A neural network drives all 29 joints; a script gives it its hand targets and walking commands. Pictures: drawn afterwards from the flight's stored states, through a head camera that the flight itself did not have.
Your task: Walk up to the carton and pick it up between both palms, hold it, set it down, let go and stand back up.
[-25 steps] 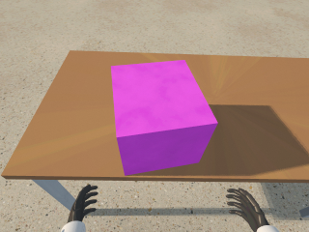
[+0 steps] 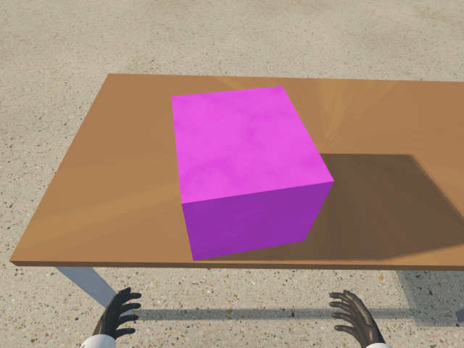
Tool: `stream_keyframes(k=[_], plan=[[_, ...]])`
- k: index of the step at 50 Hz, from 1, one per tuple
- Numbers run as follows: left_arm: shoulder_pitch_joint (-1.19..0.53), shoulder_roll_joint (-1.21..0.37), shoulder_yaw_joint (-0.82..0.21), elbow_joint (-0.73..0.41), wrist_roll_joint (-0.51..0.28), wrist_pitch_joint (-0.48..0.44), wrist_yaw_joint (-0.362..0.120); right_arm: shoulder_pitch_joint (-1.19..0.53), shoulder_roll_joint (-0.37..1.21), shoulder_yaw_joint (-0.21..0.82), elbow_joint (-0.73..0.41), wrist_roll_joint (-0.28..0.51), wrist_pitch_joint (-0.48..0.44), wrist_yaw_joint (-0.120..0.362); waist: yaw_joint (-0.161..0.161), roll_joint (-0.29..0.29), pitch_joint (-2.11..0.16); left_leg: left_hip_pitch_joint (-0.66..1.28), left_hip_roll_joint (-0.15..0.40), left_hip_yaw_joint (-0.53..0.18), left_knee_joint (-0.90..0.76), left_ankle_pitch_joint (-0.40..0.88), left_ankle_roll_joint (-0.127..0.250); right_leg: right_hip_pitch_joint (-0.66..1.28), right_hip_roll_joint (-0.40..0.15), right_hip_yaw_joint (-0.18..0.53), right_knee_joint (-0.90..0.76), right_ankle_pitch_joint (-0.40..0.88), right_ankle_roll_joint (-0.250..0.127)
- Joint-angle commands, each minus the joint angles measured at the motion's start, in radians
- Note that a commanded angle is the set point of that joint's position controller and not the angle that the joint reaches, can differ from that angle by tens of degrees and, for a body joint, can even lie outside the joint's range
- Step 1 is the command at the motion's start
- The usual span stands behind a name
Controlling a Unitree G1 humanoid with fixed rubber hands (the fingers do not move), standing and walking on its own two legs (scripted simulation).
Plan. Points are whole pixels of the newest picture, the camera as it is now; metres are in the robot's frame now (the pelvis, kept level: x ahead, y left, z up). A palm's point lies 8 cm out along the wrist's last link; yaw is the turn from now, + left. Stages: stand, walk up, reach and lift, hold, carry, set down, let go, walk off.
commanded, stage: set down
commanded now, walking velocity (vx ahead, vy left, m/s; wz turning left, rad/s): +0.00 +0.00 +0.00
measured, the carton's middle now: (239, 170) +0.45 +0.00 +0.01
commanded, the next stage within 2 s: let go in 0.02 s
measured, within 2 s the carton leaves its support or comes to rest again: neither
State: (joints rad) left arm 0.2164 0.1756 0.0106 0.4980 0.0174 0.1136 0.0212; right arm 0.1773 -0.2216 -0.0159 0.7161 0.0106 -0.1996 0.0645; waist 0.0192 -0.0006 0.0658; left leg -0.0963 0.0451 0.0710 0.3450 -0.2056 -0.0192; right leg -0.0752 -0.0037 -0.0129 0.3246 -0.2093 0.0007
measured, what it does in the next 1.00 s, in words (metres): stands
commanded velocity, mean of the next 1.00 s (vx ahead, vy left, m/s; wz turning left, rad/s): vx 0.00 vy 0.00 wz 0.00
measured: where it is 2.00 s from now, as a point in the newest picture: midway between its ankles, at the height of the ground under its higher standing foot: outside the picture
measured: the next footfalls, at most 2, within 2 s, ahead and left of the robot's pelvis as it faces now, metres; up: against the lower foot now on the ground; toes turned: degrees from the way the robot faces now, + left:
none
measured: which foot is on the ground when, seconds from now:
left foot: down 0.00-1.00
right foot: down 0.00-1.00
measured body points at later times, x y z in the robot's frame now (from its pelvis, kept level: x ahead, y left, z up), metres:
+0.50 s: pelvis +0.00 -0.01 +0.00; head +0.01 -0.01 +0.45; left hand +0.16 +0.22 -0.09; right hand +0.17 -0.24 -0.09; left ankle -0.01 +0.13 -0.75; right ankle -0.02 -0.12 -0.75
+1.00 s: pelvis -0.02 +0.00 -0.01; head -0.02 +0.00 +0.44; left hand +0.07 +0.26 -0.12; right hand +0.07 -0.27 -0.12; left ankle -0.01 +0.13 -0.75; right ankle -0.02 -0.12 -0.75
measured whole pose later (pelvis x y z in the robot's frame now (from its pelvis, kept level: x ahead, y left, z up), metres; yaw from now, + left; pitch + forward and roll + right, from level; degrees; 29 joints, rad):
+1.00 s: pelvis -0.02 +0.00 -0.01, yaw +2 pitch -2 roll -1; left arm 0.30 0.25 0.03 0.71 0.02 -0.02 -0.01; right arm 0.35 -0.27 -0.04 0.71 -0.01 -0.04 -0.01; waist 0.00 0.01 0.02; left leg -0.22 0.06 0.04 0.50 -0.25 -0.02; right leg -0.17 0.00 -0.04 0.45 -0.24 0.00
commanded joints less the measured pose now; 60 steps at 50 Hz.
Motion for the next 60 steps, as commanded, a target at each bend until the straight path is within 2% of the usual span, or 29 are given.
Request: stream_keyframes(k=[1,8,11,18,28,29,31,33,38,45,52,60], plan=[[-0.092,0.099,0.023,-0.107,-0.012,-0.015,-0.011,-0.077,-0.071,-0.049,-0.09,-0.027,-0.033,-0.038,-0.008,-0.002,-0.088,0.167,-0.042,0.001,0.016,0.212,-0.021,-0.129,0.027,-0.021,-0.062,0.102,-0.014],[-0.079,0.106,0.023,-0.098,-0.008,-0.015,-0.019,-0.075,-0.073,-0.048,-0.05,-0.022,-0.054,-0.047,-0.01,0.035,-0.107,0.21,-0.038,-0.003,0.04,0.313,-0.039,-0.128,0.041,-0.034,-0.055,0.143,-0.023],[-0.065,0.101,0.026,-0.088,-0.002,-0.01,-0.024,-0.076,-0.079,-0.046,-0.039,-0.02,-0.057,-0.048,-0.011,0.027,-0.101,0.209,-0.04,-0.005,0.046,0.34,-0.042,-0.117,0.045,-0.039,-0.053,0.166,-0.023],[-0.091,0.103,0.029,-0.08,-0.008,-0.004,-0.029,-0.095,-0.082,-0.04,-0.07,-0.024,-0.049,-0.052,-0.008,-0.015,-0.073,0.179,-0.048,0.001,0.036,0.273,-0.028,-0.123,0.038,-0.032,-0.055,0.142,-0.011],[-0.103,0.108,0.028,-0.109,-0.011,-0.013,-0.018,-0.08,-0.071,-0.04,-0.105,-0.023,-0.03,-0.054,-0.009,-0.01,-0.086,0.144,-0.054,0.004,0.037,0.202,-0.02,-0.128,0.021,-0.016,-0.044,0.108,-0.008],[0.037,0.159,0.064,0.002,0.02,-0.088,-0.006,0.046,-0.151,-0.069,-0.048,-0.028,0.05,-0.078,0.003,-0.004,-0.15,-0.005,0.056,-0.073,0.104,0.283,0.036,-0.069,-0.065,0.053,0.04,0.192,-0.002],[0.042,0.178,0.07,0.027,0.007,-0.125,-0.013,0.055,-0.143,-0.067,-0.079,-0.023,0.101,-0.083,-0.013,-0.02,-0.134,-0.045,0.066,-0.08,0.104,0.199,0.047,-0.068,-0.089,0.078,0.038,0.175,-0.004],[0.024,0.174,0.067,0.033,0.011,-0.146,-0.015,0.054,-0.132,-0.062,-0.093,-0.022,0.113,-0.081,-0.016,-0.019,-0.152,-0.045,0.07,-0.083,0.107,0.228,0.049,-0.05,-0.093,0.079,0.053,0.236,-0.007],[0.022,0.164,0.061,0.068,0.011,-0.158,-0.025,0.092,-0.131,-0.06,-0.096,-0.022,0.128,-0.076,-0.025,-0.008,-0.066,-0.094,0.07,-0.091,0.108,0.16,0.043,-0.117,-0.092,0.081,0.033,0.16,-0.012],[0.049,0.185,0.053,0.121,0.007,-0.16,-0.028,0.165,-0.161,-0.059,-0.093,-0.022,0.135,-0.075,-0.024,0.006,-0.061,-0.117,0.072,-0.108,0.09,0.121,0.043,-0.112,-0.087,0.074,0.035,0.079,-0.015],[0.08,0.195,0.036,0.166,0.004,-0.153,-0.025,0.219,-0.171,-0.051,-0.085,-0.021,0.141,-0.073,-0.019,0.0,-0.037,-0.16,0.066,-0.121,0.059,0.001,0.042,-0.125,-0.08,0.07,0.036,-0.046,-0.009],[0.108,0.197,0.026,0.211,0.005,-0.148,-0.025,0.251,-0.178,-0.044,-0.076,-0.019,0.149,-0.072,-0.015,0.017,0.019,-0.23,0.064,-0.143,0.009,-0.152,0.045,-0.153,-0.078,0.069,0.052,-0.118,-0.004]])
